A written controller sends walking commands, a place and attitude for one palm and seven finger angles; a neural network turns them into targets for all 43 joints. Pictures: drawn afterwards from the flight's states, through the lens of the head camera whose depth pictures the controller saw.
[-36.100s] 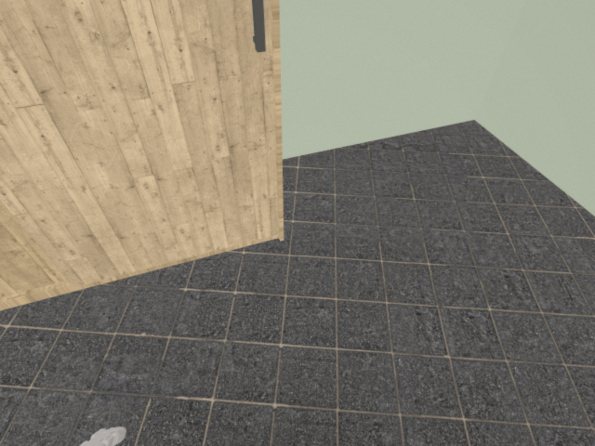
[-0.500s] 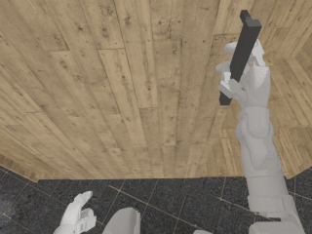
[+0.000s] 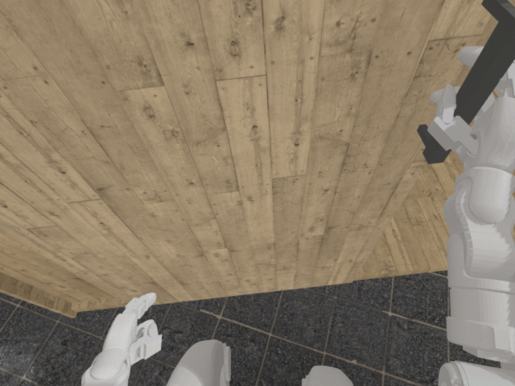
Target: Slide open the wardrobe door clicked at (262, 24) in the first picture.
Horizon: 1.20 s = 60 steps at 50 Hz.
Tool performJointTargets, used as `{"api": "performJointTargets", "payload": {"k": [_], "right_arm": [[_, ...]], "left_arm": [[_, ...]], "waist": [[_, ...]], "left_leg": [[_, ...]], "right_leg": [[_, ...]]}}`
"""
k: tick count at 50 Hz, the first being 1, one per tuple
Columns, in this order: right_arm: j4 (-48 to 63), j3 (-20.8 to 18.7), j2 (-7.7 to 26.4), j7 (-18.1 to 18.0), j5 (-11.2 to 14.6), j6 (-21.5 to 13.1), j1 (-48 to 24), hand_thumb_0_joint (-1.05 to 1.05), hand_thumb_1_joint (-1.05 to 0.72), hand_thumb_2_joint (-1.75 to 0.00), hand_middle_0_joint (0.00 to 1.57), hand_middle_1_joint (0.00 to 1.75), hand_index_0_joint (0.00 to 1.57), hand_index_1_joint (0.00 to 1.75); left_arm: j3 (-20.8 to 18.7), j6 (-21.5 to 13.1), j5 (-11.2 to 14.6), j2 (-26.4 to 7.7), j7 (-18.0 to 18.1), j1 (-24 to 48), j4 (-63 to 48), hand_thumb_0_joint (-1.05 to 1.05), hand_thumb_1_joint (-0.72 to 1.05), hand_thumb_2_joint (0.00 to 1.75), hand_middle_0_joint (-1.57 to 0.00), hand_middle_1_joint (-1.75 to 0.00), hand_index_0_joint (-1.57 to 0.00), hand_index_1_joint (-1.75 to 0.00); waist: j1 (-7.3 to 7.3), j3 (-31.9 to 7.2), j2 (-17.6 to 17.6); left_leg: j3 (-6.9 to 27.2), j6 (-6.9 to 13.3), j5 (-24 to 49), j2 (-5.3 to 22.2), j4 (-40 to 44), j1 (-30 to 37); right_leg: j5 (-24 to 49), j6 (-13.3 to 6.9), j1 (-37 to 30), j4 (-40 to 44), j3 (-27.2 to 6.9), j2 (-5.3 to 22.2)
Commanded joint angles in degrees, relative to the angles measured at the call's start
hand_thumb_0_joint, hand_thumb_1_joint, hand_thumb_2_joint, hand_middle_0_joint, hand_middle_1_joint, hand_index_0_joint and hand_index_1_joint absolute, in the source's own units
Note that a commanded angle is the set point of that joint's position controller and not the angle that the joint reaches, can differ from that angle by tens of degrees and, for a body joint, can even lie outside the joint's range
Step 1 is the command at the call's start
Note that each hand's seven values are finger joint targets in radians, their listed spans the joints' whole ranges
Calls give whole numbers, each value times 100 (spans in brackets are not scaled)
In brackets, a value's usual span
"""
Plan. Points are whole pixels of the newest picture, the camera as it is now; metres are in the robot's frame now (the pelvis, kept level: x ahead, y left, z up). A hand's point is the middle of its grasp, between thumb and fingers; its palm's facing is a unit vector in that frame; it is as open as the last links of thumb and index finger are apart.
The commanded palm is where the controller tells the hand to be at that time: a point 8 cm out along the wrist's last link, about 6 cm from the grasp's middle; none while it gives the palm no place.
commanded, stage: stop walking and hold the door there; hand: right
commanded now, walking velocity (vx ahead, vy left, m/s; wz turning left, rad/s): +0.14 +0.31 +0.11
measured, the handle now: (459, 91) +0.42 -0.28 +0.19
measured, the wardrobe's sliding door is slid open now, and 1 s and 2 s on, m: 0.55 0.55 0.54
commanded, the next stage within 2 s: none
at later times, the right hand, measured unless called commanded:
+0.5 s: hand (446, 122) +0.39 -0.26 +0.17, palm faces +0.70 +0.61 -0.37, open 6.7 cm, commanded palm +0.34 -0.28 +0.15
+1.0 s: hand (444, 117) +0.39 -0.25 +0.18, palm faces +0.59 +0.78 -0.20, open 6.1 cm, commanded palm +0.34 -0.28 +0.15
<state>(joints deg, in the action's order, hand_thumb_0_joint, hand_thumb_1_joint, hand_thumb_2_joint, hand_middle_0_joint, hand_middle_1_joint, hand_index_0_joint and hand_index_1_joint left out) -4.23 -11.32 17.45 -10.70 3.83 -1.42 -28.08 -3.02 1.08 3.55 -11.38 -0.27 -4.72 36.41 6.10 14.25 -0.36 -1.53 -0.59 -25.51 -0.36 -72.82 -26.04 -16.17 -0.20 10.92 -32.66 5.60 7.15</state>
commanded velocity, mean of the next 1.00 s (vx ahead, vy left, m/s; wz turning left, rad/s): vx -0.04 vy -0.07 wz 0.00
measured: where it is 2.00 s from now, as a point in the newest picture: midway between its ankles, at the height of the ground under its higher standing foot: outside the picture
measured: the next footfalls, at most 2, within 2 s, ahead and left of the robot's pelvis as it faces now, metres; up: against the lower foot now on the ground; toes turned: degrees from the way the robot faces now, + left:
left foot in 0.40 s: +0.21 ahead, +0.28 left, +0.00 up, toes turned +6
right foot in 0.72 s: +0.11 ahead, -0.02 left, +0.00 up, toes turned +8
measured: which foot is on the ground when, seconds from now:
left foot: up 0.00-0.38, down 0.40-0.72, up 0.74-0.96, down 0.98-1.00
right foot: down 0.00-0.38, up 0.40-0.70, down 0.72-1.00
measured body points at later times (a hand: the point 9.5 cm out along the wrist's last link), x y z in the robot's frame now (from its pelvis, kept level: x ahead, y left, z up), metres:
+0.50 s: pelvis +0.05 +0.12 -0.04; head +0.10 +0.17 +0.40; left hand +0.21 +0.41 -0.16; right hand +0.35 -0.28 +0.19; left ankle +0.17 +0.28 -0.74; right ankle +0.02 -0.06 -0.66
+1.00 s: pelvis +0.01 +0.08 +0.00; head +0.00 +0.07 +0.45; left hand +0.07 +0.35 -0.10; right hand +0.35 -0.29 +0.19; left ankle -0.03 +0.19 -0.74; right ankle +0.07 -0.03 -0.74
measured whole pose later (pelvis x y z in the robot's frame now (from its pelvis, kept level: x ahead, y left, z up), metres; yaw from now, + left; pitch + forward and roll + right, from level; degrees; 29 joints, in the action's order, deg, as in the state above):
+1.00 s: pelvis +0.01 +0.08 +0.00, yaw +12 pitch -1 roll +1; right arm -24.7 -34.5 33.7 -9.1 2.6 -6.6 -13.1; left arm 1.0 -7.2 3.0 -12.0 3.8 -17.1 41.2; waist -0.1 -0.5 -1.1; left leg -2.9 0.2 -14.7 -0.5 -24.1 -8.2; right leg -12.3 0.4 14.8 -28.5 3.1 2.7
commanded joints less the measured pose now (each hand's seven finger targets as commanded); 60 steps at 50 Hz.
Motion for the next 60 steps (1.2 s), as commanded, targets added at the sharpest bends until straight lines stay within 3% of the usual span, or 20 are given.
{"api": "performJointTargets", "payload": {"k": [1,3,4,7,15,17,19,21,22,23,25,30,34,37,39,42,47,52,53,60], "right_arm": [[2500,1318,-318,493,46,-789,-2366,0,-90,-90,45,140,45,140],[2513,1452,-482,561,68,-664,-2101,0,-90,-90,45,140,45,140],[236,-1512,2673,302,-229,-599,-658,0,-90,-90,45,140,45,140],[1402,-404,1629,487,-121,-693,-1056,0,-90,-90,45,140,45,140],[1096,-1899,3165,206,-279,-634,-215,0,-90,-90,45,140,45,140],[779,-2176,3515,243,-465,-643,-227,0,-90,-90,45,140,45,140],[231,-2882,4375,308,-484,-534,99,0,-90,-90,45,140,45,140],[140,-3572,5120,201,-598,-607,157,0,-90,-90,45,140,45,140],[-253,-3677,5226,239,-616,-666,38,0,-90,-90,45,140,45,140],[169,-3513,4774,244,-332,-683,-565,0,-90,-90,45,140,45,140],[-40,-3587,4523,231,-80,-737,-588,0,-90,-90,45,140,45,140],[-514,-3776,4657,200,-343,-978,95,0,-90,-90,45,140,45,140],[-395,-3211,3986,184,-401,-1206,-26,0,-90,-90,45,140,45,140],[507,-2627,3542,118,-378,-1283,-602,0,-90,-90,45,140,45,140],[-503,-2681,3747,146,-518,-1151,-85,0,-90,-90,45,140,45,140],[-336,-2492,3522,180,-446,-1120,-81,0,-90,-90,45,140,45,140],[-598,-2083,3215,288,-282,-939,-83,0,-90,-90,45,140,45,140],[-1280,-2997,4188,202,-204,-874,36,0,-90,-90,45,140,45,140],[-1253,-2570,3735,239,-135,-839,-230,0,-90,-90,45,140,45,140],[-1977,-2435,3676,215,-171,-823,-23,0,-90,-90,45,140,45,140]], "left_arm": [[-174,-191,5,-783,-97,439,-922,0,90,90,-20,-30,-20,-30],[-160,-208,19,-772,-89,202,-1025,0,90,90,-20,-30,-20,-30],[-235,-55,-72,-1113,41,-346,-553,0,90,90,-20,-30,-20,-30],[-83,-75,-82,-877,106,-17,-1038,0,90,90,-20,-30,-20,-30],[54,-644,2,-1031,444,-221,-986,0,90,90,-20,-30,-20,-30],[0,-843,-39,-1005,431,-356,-771,0,90,90,-20,-30,-20,-30],[76,-847,-11,-868,511,-307,-688,0,90,90,-20,-30,-20,-30],[286,-955,-132,-721,667,144,-768,0,90,90,-20,-30,-20,-30],[265,-953,-160,-867,643,-113,-588,0,90,90,-20,-30,-20,-30],[-87,-863,-132,-1220,506,-432,-545,0,90,90,-20,-30,-20,-30],[-193,-776,-51,-1313,401,-193,-227,0,90,90,-20,-30,-20,-30],[-168,-880,-64,-1195,450,-92,-96,0,90,90,-20,-30,-20,-30],[-111,-1099,-154,-1271,580,-372,-115,0,90,90,-20,-30,-20,-30],[-227,-1088,-154,-1357,681,-303,-339,0,90,90,-20,-30,-20,-30],[-179,-1119,-153,-1213,616,-406,-215,0,90,90,-20,-30,-20,-30],[-174,-994,-38,-1219,540,-616,-112,0,90,90,-20,-30,-20,-30],[-22,-1090,-48,-1347,488,-709,-278,0,90,90,-20,-30,-20,-30],[-146,-1010,7,-1360,494,-722,-210,0,90,90,-20,-30,-20,-30],[-167,-971,46,-1321,484,-650,-266,0,90,90,-20,-30,-20,-30],[-48,-832,14,-1331,578,-456,-284,0,90,90,-20,-30,-20,-30]], "waist": [[-691,-2661,1194],[-665,-2754,1406],[-555,-2834,1404],[-648,-2487,2267],[-480,-2134,2468],[-420,-2443,1087],[-448,-2738,-805],[-413,-2394,194],[-534,-2213,-434],[-556,-2614,-2285],[-620,-2553,-2602],[-574,-2598,-899],[-629,-2538,232],[-545,-2330,2827],[-668,-1735,2411],[-559,-1664,1094],[-652,-1960,1522],[-729,-2595,-254],[-733,-2500,-563],[-694,-1891,806]], "left_leg": [[218,-74,-63,216,-2043,-1758],[101,-120,4,216,-2198,-2248],[77,-201,123,142,-2309,-2606],[-17,-144,-104,184,-1991,-2905],[-868,110,341,75,2380,329],[-163,136,2071,100,4294,1500],[1725,345,4479,1195,4706,2674],[2780,716,4837,1885,4958,2155],[3711,846,3505,2073,5438,1450],[4293,722,1622,2122,5911,1516],[3460,923,-46,2138,5815,1480],[2316,684,311,1936,5564,810],[1193,361,138,928,4879,598],[115,61,-288,-210,1054,603],[780,14,503,45,-182,418],[180,-6,262,122,1777,328],[-205,37,926,-15,5552,1456],[940,454,2972,861,5431,2393],[1092,519,2904,984,5494,2336],[550,188,1134,509,5559,1509]], "right_leg": [[3897,-998,-2187,919,-777,1949],[3784,-840,-2555,875,-487,1872],[3692,-797,-2673,1108,-390,1938],[3568,-942,-2439,1050,-391,1750],[3149,-505,-885,754,951,1208],[2219,-174,-722,-1330,587,582],[-1215,-72,840,-3677,-393,-504],[-1301,-96,1468,-4857,-785,-513],[-1150,43,1629,-5131,-1015,-639],[-709,142,1460,-5429,-1454,-956],[-422,211,1493,-5259,-1553,-767],[-1318,-59,521,-2437,-1088,-761],[-390,-306,-586,1142,-534,-822],[-25,-980,498,2194,-2046,863],[-598,-1134,1542,2455,-2375,925],[488,-900,543,1643,-1303,526],[738,-410,-351,1329,-1492,437],[776,-47,63,369,-820,-161],[688,-80,97,387,-794,-195],[-139,-267,-90,1570,-1092,232]]}}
